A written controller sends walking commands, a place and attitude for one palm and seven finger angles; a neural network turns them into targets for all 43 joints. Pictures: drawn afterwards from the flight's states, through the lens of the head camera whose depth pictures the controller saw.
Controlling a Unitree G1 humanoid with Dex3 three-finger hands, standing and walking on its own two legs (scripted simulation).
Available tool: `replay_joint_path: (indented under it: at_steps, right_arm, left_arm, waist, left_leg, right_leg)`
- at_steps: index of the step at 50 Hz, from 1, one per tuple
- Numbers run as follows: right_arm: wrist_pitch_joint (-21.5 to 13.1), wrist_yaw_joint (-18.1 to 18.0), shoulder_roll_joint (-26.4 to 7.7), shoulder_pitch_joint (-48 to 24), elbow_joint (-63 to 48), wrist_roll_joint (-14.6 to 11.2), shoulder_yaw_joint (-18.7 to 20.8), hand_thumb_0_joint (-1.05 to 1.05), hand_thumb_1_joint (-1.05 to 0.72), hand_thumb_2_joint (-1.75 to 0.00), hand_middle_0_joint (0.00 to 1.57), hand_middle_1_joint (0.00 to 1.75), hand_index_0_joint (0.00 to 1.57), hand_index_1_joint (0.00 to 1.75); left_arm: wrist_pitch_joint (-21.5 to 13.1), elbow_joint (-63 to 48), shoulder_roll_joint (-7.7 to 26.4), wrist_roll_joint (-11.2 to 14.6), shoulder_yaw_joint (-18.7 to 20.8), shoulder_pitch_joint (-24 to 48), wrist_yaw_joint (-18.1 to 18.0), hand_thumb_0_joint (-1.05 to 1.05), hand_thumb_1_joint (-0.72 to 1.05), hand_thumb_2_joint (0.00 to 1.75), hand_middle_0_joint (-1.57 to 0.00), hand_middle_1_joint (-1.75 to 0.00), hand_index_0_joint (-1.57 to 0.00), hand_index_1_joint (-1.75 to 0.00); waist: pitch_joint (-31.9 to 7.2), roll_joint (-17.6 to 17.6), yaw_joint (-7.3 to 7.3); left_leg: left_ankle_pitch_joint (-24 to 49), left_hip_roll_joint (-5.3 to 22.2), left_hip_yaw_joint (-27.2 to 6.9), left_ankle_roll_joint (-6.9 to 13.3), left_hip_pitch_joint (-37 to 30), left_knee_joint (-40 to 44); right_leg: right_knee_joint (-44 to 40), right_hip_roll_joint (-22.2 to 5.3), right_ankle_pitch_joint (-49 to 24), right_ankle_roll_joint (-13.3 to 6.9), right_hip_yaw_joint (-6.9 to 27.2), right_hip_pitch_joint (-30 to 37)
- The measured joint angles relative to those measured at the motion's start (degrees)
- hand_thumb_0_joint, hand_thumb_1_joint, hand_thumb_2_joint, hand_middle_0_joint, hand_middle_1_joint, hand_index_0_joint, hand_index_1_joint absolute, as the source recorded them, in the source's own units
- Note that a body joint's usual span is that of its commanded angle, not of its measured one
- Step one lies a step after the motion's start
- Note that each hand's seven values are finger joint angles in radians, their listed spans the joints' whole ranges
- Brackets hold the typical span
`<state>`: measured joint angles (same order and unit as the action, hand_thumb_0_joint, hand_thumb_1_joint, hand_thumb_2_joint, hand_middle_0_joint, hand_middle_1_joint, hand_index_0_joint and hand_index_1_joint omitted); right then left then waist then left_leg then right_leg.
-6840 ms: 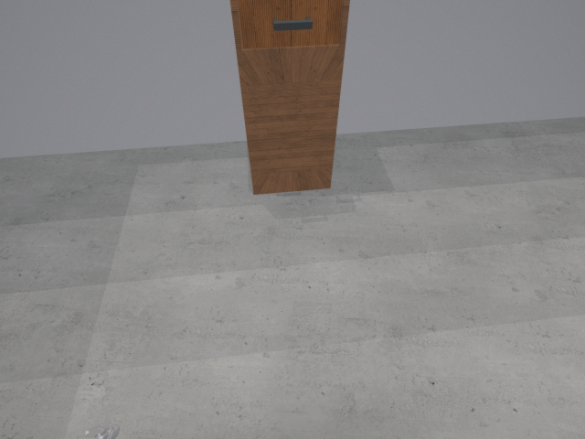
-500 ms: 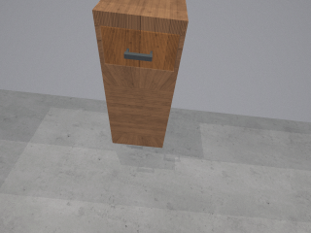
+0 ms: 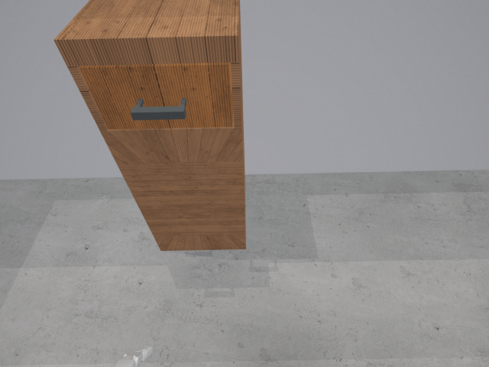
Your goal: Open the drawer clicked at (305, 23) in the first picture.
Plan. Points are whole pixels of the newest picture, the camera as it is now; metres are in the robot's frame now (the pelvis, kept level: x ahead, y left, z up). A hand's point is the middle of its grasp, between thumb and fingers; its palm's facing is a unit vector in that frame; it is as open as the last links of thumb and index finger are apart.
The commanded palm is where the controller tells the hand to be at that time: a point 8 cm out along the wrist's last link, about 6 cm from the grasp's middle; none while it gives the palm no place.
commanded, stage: take the last steps up to it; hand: left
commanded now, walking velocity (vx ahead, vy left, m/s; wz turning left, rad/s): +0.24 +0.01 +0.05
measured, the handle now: (160, 107) +0.67 +0.21 +0.04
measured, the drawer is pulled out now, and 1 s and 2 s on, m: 0.00 0.00 0.00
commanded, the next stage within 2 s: come to a stop and stand still in 0.24 s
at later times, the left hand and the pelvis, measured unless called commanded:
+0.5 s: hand out of the picture +0.08 +0.19 -0.17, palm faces +0.09 -0.99 -0.13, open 7.3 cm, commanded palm none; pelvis +0.15 +0.04 +0.01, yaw +0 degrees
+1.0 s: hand (172, 341) +0.20 +0.15 -0.14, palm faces -0.01 -0.96 -0.27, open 7.3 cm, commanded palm none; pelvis +0.13 -0.04 +0.01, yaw -1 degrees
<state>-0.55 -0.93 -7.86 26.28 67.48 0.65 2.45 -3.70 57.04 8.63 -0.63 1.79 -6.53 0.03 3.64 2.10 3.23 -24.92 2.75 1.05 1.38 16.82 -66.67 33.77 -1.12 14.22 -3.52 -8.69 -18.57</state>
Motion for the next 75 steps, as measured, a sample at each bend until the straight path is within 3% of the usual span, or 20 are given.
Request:
replay_joint_path:
  at_steps: [3, 7, 14, 18, 22, 28, 35, 40, 43, 44, 48, 52, 56, 60, 68, 73, 75]
  right_arm:
    - [0.12, 0.22, -1.0, -4.0, -2.71, 0.53, 0.55, 0.01, -0.91, -0.9, 0.2, 0.3, 0.2, 0.3]
    - [-0.05, 0.54, -1.67, -9.18, -5.99, 0.78, 0.92, 0.0, -0.91, -0.9, 0.2, 0.3, 0.19, 0.3]
    - [-0.27, 1.31, -2.83, -16.32, -8.36, 0.51, 0.81, 0.0, -0.92, -0.9, 0.2, 0.3, 0.19, 0.3]
    - [-1.1, 1.41, -2.51, -18.61, -8.85, 0.41, -0.05, 0.0, -0.92, -0.9, 0.2, 0.3, 0.19, 0.3]
    - [-2.3, 0.08, -0.75, -19.99, -8.75, 0.29, -1.73, 0.0, -0.91, -0.9, 0.2, 0.3, 0.19, 0.3]
    - [-0.73, -1.98, 1.41, -20.97, -7.94, -0.99, -1.72, -0.02, -0.92, -0.9, 0.2, 0.3, 0.2, 0.3]
    - [1.23, -1.78, -0.51, -20.5, -8.96, -0.13, -0.21, -0.02, -0.93, -0.9, 0.21, 0.3, 0.2, 0.3]
    - [1.92, -1.0, -2.12, -18.14, -8.58, 0.44, 0.67, -0.01, -0.92, -0.9, 0.2, 0.3, 0.2, 0.3]
    - [2.19, -0.54, -2.68, -16.14, -8.26, 0.19, 0.92, -0.01, -0.91, -0.9, 0.2, 0.3, 0.2, 0.3]
    - [2.36, -0.39, -3.02, -15.7, -8.01, -0.06, 1.03, 0.0, -0.91, -0.9, 0.2, 0.3, 0.2, 0.3]
    - [3.96, -0.02, -3.79, -13.16, -6.78, -0.01, 0.87, 0.0, -0.91, -0.9, 0.2, 0.3, 0.2, 0.3]
    - [3.44, -0.11, -3.11, -10.7, -5.16, 0.0, 0.21, 0.0, -0.91, -0.9, 0.2, 0.3, 0.2, 0.3]
    - [2.46, -0.65, -2.27, -8.41, -3.36, 0.0, -0.56, 0.0, -0.91, -0.9, 0.2, 0.3, 0.2, 0.3]
    - [1.67, -1.13, -0.04, -7.75, -1.0, 0.04, -1.65, 0.0, -0.91, -0.9, 0.2, 0.3, 0.19, 0.3]
    - [1.23, -1.25, 1.07, -7.45, -0.49, 0.0, -2.3, 0.0, -0.91, -0.9, 0.2, 0.3, 0.2, 0.3]
    - [1.26, -0.5, -0.24, -8.62, -4.15, -0.3, -2.04, 0.0, -0.9, -0.9, 0.2, 0.3, 0.2, 0.3]
    - [0.64, -0.33, -0.93, -8.47, -6.06, -0.18, -1.86, 0.0, -0.91, -0.9, 0.2, 0.3, 0.2, 0.3]
  left_arm:
    - [-0.06, 1.3, -0.74, 0.31, 0.64, -3.08, -1.15, -0.01, 0.93, 0.9, -0.2, -0.3, -0.21, -0.3]
    - [-0.24, 2.79, 0.6, -0.17, 0.86, -6.78, -1.4, -0.02, 0.96, 0.9, -0.2, -0.3, -0.21, -0.3]
    - [0.17, 5.92, 0.13, -0.65, -0.17, -13.02, -0.69, -0.01, 0.93, 0.9, -0.19, -0.3, -0.2, -0.3]
    - [0.78, 7.65, -0.37, -0.62, -0.4, -16.18, -0.79, 0.0, 0.92, 0.9, -0.19, -0.3, -0.2, -0.3]
    - [2.63, 9.45, -0.37, 0.08, -1.05, -16.74, -1.66, 0.0, 0.92, 0.9, -0.19, -0.3, -0.2, -0.3]
    - [5.22, 8.03, -0.59, -0.02, -1.27, -12.99, -2.13, 0.0, 0.91, 0.9, -0.19, -0.3, -0.2, -0.3]
    - [7.1, 2.48, 2.08, -0.53, 1.11, -7.77, -2.09, 0.0, 0.91, 0.9, -0.19, -0.3, -0.2, -0.3]
    - [6.63, 0.31, 3.14, -0.46, 1.24, -5.31, -2.0, 0.0, 0.91, 0.9, -0.19, -0.3, -0.2, -0.3]
    - [5.37, -0.41, 3.49, -0.51, 0.72, -5.26, -1.91, 0.0, 0.91, 0.9, -0.19, -0.3, -0.2, -0.3]
    - [4.87, -0.02, 3.18, -0.64, 0.53, -5.13, -2.04, 0.0, 0.91, 0.9, -0.19, -0.3, -0.2, -0.3]
    - [4.6, 1.01, 1.17, -0.67, -0.82, -5.73, -1.72, 0.0, 0.91, 0.9, -0.19, -0.3, -0.2, -0.3]
    - [4.66, 1.98, -0.16, -0.33, -1.02, -6.05, -1.83, 0.0, 0.92, 0.9, -0.2, -0.3, -0.2, -0.3]
    - [4.27, 2.91, -0.55, 0.16, -0.94, -5.85, -1.85, 0.0, 0.93, 0.9, -0.2, -0.3, -0.21, -0.3]
    - [4.17, 4.48, 0.4, 0.69, -0.45, -5.33, -2.16, 0.0, 0.95, 0.9, -0.2, -0.3, -0.21, -0.3]
    - [4.19, 7.32, -0.11, 0.68, -1.18, -8.39, -1.79, 0.0, 0.94, 0.9, -0.2, -0.3, -0.2, -0.3]
    - [2.31, 6.88, -2.19, -0.33, -2.1, -11.17, -2.74, 0.0, 0.92, 0.9, -0.2, -0.3, -0.2, -0.3]
    - [2.32, 6.67, -2.77, -0.4, -2.28, -12.09, -2.51, 0.0, 0.92, 0.9, -0.2, -0.3, -0.21, -0.3]
  waist:
    - [-1.46, 0.42, -0.12]
    - [-2.97, 0.48, -1.04]
    - [-3.18, -0.15, -4.14]
    - [-2.43, -1.48, -5.88]
    - [-1.0, -4.48, -6.68]
    - [0.72, -4.2, -5.84]
    - [0.95, -3.62, -4.61]
    - [0.09, -2.25, -3.36]
    - [-1.08, -2.07, -2.84]
    - [-1.16, -1.36, -2.68]
    - [-2.49, 0.94, -1.85]
    - [-3.24, 0.87, -1.62]
    - [-3.38, 1.6, -1.42]
    - [-2.3, -0.86, -2.14]
    - [-2.16, -1.06, -2.68]
    - [-1.88, 0.86, -2.63]
    - [-2.27, 1.92, -2.11]
  left_leg:
    - [5.86, 2.17, 0.61, -0.87, 7.68, -0.42]
    - [9.77, 3.85, 1.29, -2.22, 12.82, 7.04]
    - [11.22, 3.04, 2.8, -2.49, 10.68, 23.01]
    - [12.82, 1.09, 4.26, -1.96, 4.4, 33.13]
    - [11.37, -1.21, 6.44, 1.76, 1.01, 34.22]
    - [12.97, -1.73, 6.8, 2.25, -3.06, 39.94]
    - [14.12, -0.03, 6.32, 1.03, -2.45, 40.8]
    - [14.22, 0.92, 5.58, -0.61, -1.44, 39.59]
    - [13.36, 0.83, 5.73, -2.1, 0.13, 36.9]
    - [12.6, 1.24, 5.52, -2.61, 0.73, 35.44]
    - [2.7, 0.37, 1.52, -2.33, 1.85, 29.95]
    - [3.67, 0.14, 0.36, -2.26, 0.18, 27.96]
    - [8.6, 1.03, -0.51, -2.47, -4.87, 36.23]
    - [8.73, 0.79, -0.37, -4.31, -6.74, 39.88]
    - [10.83, 0.83, 0.22, -4.35, -8.71, 43.4]
    - [5.34, 1.09, -0.21, -2.85, -3.76, 34.45]
    - [6.82, 0.84, -0.18, -2.16, -3.79, 35.42]
  right_leg:
    - [-5.66, 0.96, -1.26, -0.03, -0.63, 4.02]
    - [-10.92, 1.93, -1.87, -0.28, -0.95, 8.09]
    - [-13.67, 2.25, 0.57, 1.06, -0.6, 13.28]
    - [-10.49, 1.26, 4.67, 2.81, -0.24, 14.8]
    - [5.56, -1.5, 14.08, 4.0, 3.09, 9.3]
    - [14.14, -2.54, 14.27, 5.74, 6.15, 1.13]
    - [24.46, -1.96, 10.41, 6.57, 8.03, -6.41]
    - [13.18, -2.35, 10.24, 5.89, 6.58, -1.49]
    - [-0.41, -2.68, 3.28, 5.38, 6.1, 4.5]
    - [-1.41, -2.3, 2.35, 4.86, 6.03, 4.84]
    - [-2.3, -0.97, 3.05, 2.64, 5.2, 5.5]
    - [-5.19, 0.26, 1.36, 1.52, 4.95, 6.39]
    - [-5.15, 2.31, 1.38, 0.93, 3.33, 5.82]
    - [-6.49, 2.09, 0.56, 0.69, 3.36, 6.53]
    - [-9.53, 2.3, -1.18, 0.62, 3.86, 8.1]
    - [-8.36, 2.87, -1.42, 0.9, 3.75, 5.93]
    - [-6.41, 2.89, -0.44, 1.15, 3.28, 4.89]
